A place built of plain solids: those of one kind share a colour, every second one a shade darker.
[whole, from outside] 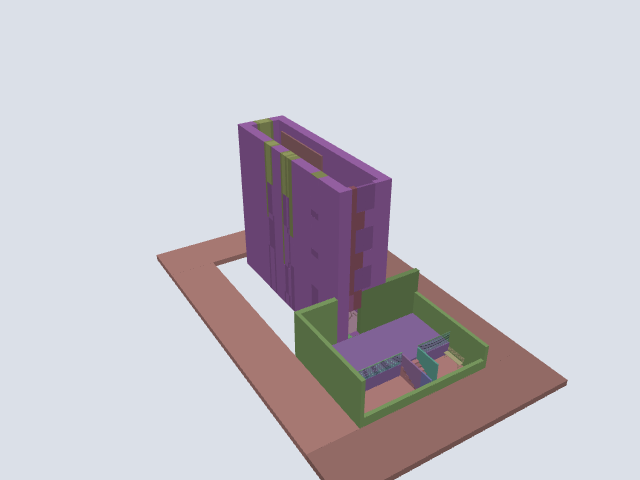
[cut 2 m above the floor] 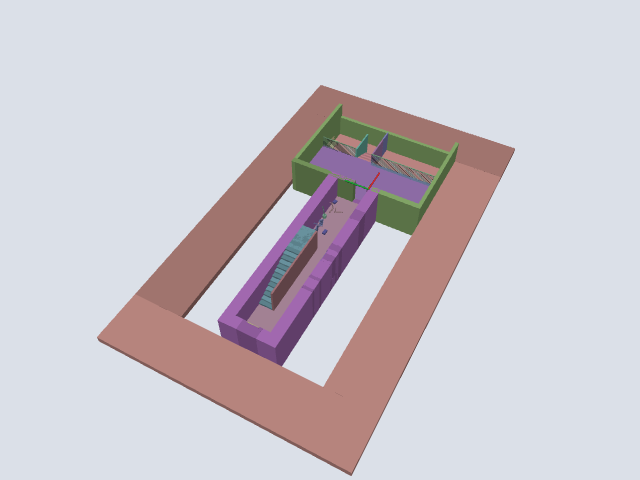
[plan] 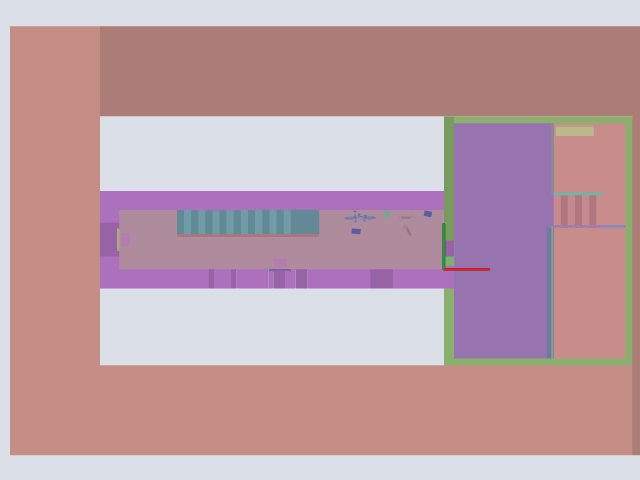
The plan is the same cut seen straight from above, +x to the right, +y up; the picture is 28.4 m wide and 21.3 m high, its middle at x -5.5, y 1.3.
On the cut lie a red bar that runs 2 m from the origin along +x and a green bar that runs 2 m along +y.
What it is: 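A narrow city house of about 1900; beside a corridor from the street door to the back door a straight stair climbs each storey in one flight of 21 steps; behind the house lies a small yard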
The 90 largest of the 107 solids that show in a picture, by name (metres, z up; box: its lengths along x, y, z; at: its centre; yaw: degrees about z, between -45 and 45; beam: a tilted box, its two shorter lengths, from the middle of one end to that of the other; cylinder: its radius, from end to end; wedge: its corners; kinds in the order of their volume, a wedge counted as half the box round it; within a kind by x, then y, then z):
{
 "wall_hall_1": {"box": [0.81, 1.0, 2.75], "at": [-14.86, 1.31, 1.37]},
 "wall_hall_2": {"box": [0.85, 1.42, 13.84], "at": [-14.84, -0.14, 5.71]},
 "wall_hall_3": {"box": [0.85, 0.25, 5.39], "at": [-14.84, 0.69, 1.48]},
 "wall_hall_4": {"box": [0.85, 0.25, 5.39], "at": [-14.84, 1.94, 1.48]},
 "wall_hall_5": {"box": [0.85, 1.42, 13.84], "at": [-14.84, 2.77, 5.71]},
 "wall_hall_6": {"box": [4.82, 0.85, 13.84], "at": [-12.85, -0.42, 5.71]},
 "wall_hall_7": {"box": [0.24, 0.85, 4.49], "at": [-10.32, -0.42, 1.03]},
 "wall_hall_8": {"box": [0.76, 0.81, 2.75], "at": [-9.82, -0.45, 4.65]},
 "wall_hall_9": {"box": [0.76, 0.81, 2.75], "at": [-9.82, -0.45, 7.93]},
 "wall_hall_10": {"box": [0.76, 0.85, 4.49], "at": [-9.82, -0.42, 1.03]},
 "wall_hall_11": {"box": [0.24, 0.85, 7.76], "at": [-9.32, -0.42, 2.67]},
 "wall_hall_12": {"box": [1.41, 0.85, 13.84], "at": [-8.49, -0.42, 5.71]},
 "wall_hall_13": {"box": [0.21, 0.81, 2.75], "at": [-7.68, -0.45, 1.37]},
 "wall_hall_14": {"box": [15.71, 0.85, 13.84], "at": [-7.41, 3.06, 5.71]},
 "wall_hall_15": {"box": [0.53, 0.81, 2.75], "at": [-7.32, -0.45, 1.37]},
 "wall_hall_16": {"box": [0.53, 0.81, 2.75], "at": [-7.32, -0.45, 7.93]},
 "wall_hall_17": {"box": [0.53, 0.85, 3.8], "at": [-7.32, -0.42, 4.65]},
 "wall_hall_18": {"box": [0.26, 0.81, 2.75], "at": [-6.92, -0.45, 1.37]},
 "wall_hall_19": {"box": [0.26, 0.81, 2.75], "at": [-6.92, -0.45, 4.65]},
 "wall_hall_20": {"box": [0.26, 0.81, 2.75], "at": [-6.92, -0.45, 7.93]},
 "wall_hall_21": {"box": [0.21, 0.85, 4.49], "at": [-6.68, -0.42, 1.03]},
 "wall_hall_22": {"box": [0.53, 0.81, 2.75], "at": [-6.32, -0.45, 4.65]},
 "wall_hall_23": {"box": [0.53, 0.85, 4.49], "at": [-6.32, -0.42, 1.03]},
 "wall_hall_24": {"box": [2.78, 0.85, 13.84], "at": [-4.66, -0.42, 5.71]},
 "wall_hall_25": {"box": [1.0, 0.81, 2.75], "at": [-2.77, -0.45, 4.65]},
 "wall_hall_26": {"box": [1.0, 0.81, 2.75], "at": [-2.77, -0.45, 7.93]},
 "wall_hall_27": {"box": [1.0, 0.81, 2.75], "at": [-2.77, -0.45, 11.2]},
 "wall_hall_28": {"box": [1.0, 0.85, 4.49], "at": [-2.77, -0.42, 1.03]},
 "wall_hall_29": {"box": [1.0, 0.85, 0.53], "at": [-2.77, -0.42, 6.29]},
 "wall_hall_30": {"box": [1.0, 0.85, 0.53], "at": [-2.77, -0.42, 9.56]},
 "wall_hall_31": {"box": [2.72, 0.85, 13.84], "at": [-0.91, -0.42, 5.71]},
 "wall_hall_32": {"box": [0.45, 1.01, 13.84], "at": [0.23, -0.35, 5.71]},
 "wall_hall_33": {"box": [0.45, 0.79, 1.38], "at": [0.23, 1.67, 6.76]},
 "wall_hall_34": {"box": [0.45, 0.79, 1.38], "at": [0.23, 1.67, 10.04]},
 "wall_hall_35": {"box": [0.45, 1.42, 13.84], "at": [0.23, 2.77, 5.71]},
 "flightA_1": {"box": [6.31, 1.08, 1.77], "at": [-8.69, 2.1, -0.73]},
 "flightA_2": {"box": [6.0, 1.08, 1.92], "at": [-8.53, 2.1, -0.65]},
 "flightA_3": {"box": [5.68, 1.08, 2.08], "at": [-8.37, 2.1, -0.57]},
 "flightA_4": {"box": [5.37, 1.08, 2.24], "at": [-8.21, 2.1, -0.49]},
 "flightA_5": {"box": [5.05, 1.08, 2.39], "at": [-8.05, 2.1, -0.42]},
 "flightA_6": {"box": [4.74, 1.08, 2.55], "at": [-7.9, 2.1, -0.34]},
 "flightA_7": {"box": [4.42, 1.08, 2.7], "at": [-7.74, 2.1, -0.26]},
 "flightA_8": {"box": [4.11, 1.08, 2.86], "at": [-7.58, 2.1, -0.18]},
 "flightA_9": {"box": [3.79, 1.08, 3.02], "at": [-7.42, 2.1, -0.1]},
 "flightA_10": {"box": [3.48, 1.08, 3.17], "at": [-7.27, 2.1, -0.03]},
 "flightA_11": {"box": [3.16, 1.08, 3.33], "at": [-7.11, 2.1, 0.05]},
 "flightA_12": {"box": [2.85, 1.08, 3.48], "at": [-6.95, 2.1, 0.13]},
 "flightA_13": {"box": [2.53, 1.08, 3.64], "at": [-6.79, 2.1, 0.21]},
 "flightA_14": {"box": [2.22, 1.08, 3.8], "at": [-6.64, 2.1, 0.29]},
 "flightA_15": {"box": [1.9, 1.08, 3.95], "at": [-6.48, 2.1, 0.36]},
 "flightA_16": {"box": [1.59, 1.08, 4.11], "at": [-6.32, 2.1, 0.44]},
 "flightA_17": {"box": [1.27, 1.08, 4.26], "at": [-6.17, 2.1, 0.52]},
 "flightA_18": {"box": [0.96, 1.08, 4.42], "at": [-6.01, 2.1, 0.6]},
 "ground_garden_1": {"box": [4.0, 19.04, 0.5], "at": [-17.26, 1.26, -0.27]},
 "ground_garden_2": {"box": [23.62, 4.0, 0.5], "at": [-3.45, -6.25, -0.27]},
 "ground_garden_3": {"box": [23.62, 4.0, 0.5], "at": [-3.45, 8.79, -0.27]},
 "ground_garden_4": {"box": [4.0, 19.04, 0.5], "at": [10.36, 1.26, -0.27]},
 "floor_terrace_1": {"box": [4.43, 10.46, 1.59], "at": [2.65, 1.26, -0.82]},
 "floor_hall_1": {"box": [14.43, 2.65, 1.61], "at": [-7.21, 1.31, -0.81]},
 "wall_yard_1": {"box": [0.45, 4.41, 5.19], "at": [0.23, -2.05, 1.38]},
 "wall_yard_2": {"box": [0.45, 5.51, 5.19], "at": [0.23, 4.03, 1.38]},
 "wall_yard_3": {"box": [8.36, 0.3, 5.19], "at": [4.18, -4.11, 1.38]},
 "wall_yard_4": {"box": [8.36, 0.3, 3.21], "at": [4.18, 6.63, 0.39]},
 "wall_yard_5": {"box": [0.3, 11.04, 1.97], "at": [8.21, 1.26, -0.23]},
 "floor_low_1": {"box": [3.22, 10.46, 0.5], "at": [6.46, 1.26, -1.36]},
 "wall_head_hall_1": {"box": [0.85, 1.0, 3.28], "at": [-14.84, 1.31, 10.99]},
 "wall_head_hall_2": {"box": [0.85, 0.25, 3.28], "at": [-14.84, 1.94, 10.99]},
 "wall_head_hall_3": {"box": [0.24, 0.85, 6.6], "at": [-10.32, -0.42, 9.33]},
 "wall_head_hall_4": {"box": [0.76, 0.85, 3.33], "at": [-9.82, -0.42, 10.96]},
 "wall_head_hall_5": {"box": [0.24, 0.85, 3.33], "at": [-9.32, -0.42, 10.96]},
 "wall_head_hall_6": {"box": [0.21, 0.85, 9.88], "at": [-7.68, -0.42, 7.69]},
 "wall_head_hall_7": {"box": [0.53, 0.85, 3.33], "at": [-7.32, -0.42, 10.96]},
 "wall_head_hall_8": {"box": [0.26, 0.85, 3.33], "at": [-6.92, -0.42, 10.96]},
 "wall_head_hall_9": {"box": [0.21, 0.85, 3.33], "at": [-6.68, -0.42, 10.96]},
 "wall_head_hall_10": {"box": [0.53, 0.85, 6.6], "at": [-6.32, -0.42, 9.33]},
 "wall_spine_1": {"box": [6.3, 0.14, 12.73], "at": [-8.69, 1.5, 6.26]},
 "flightYT_1": {"box": [0.33, 1.58, 1.44], "at": [5.01, 2.62, -0.89]},
 "flightYT_2": {"box": [0.64, 1.58, 1.28], "at": [5.17, 2.62, -0.97]},
 "flightYT_3": {"box": [0.96, 1.58, 1.12], "at": [5.33, 2.62, -1.05]},
 "flightYT_4": {"box": [1.27, 1.58, 0.97], "at": [5.49, 2.62, -1.13]},
 "flightYT_5": {"box": [1.59, 1.58, 0.81], "at": [5.64, 2.62, -1.21]},
 "flightYT_6": {"box": [1.9, 1.58, 0.66], "at": [5.8, 2.62, -1.28]},
 "wall_over_hall_1": {"box": [0.45, 0.41, 10.13], "at": [0.23, 0.36, 7.56]},
 "wall_over_hall_2": {"box": [0.45, 0.71, 1.68], "at": [0.23, 0.92, 3.34]},
 "wall_over_hall_3": {"box": [0.45, 0.71, 1.38], "at": [0.23, 0.92, 6.76]},
 "wall_retm_1": {"box": [0.3, 5.8, 1.19], "at": [4.71, -1.05, -0.62]},
 "floor_sill_hall_1": {"box": [0.47, 1.14, 1.61], "at": [0.23, 0.71, -0.81]},
 "wall_over_yard_1": {"box": [0.45, 1.12, 1.48], "at": [0.23, 0.71, 3.24]},
 "wall_cheeke_1": {"box": [2.19, 0.12, 2.04], "at": [5.96, 3.35, -0.14]},
 "wall_cheekw_1": {"box": [2.19, 0.12, 2.04], "at": [5.96, 1.91, -0.14]}
}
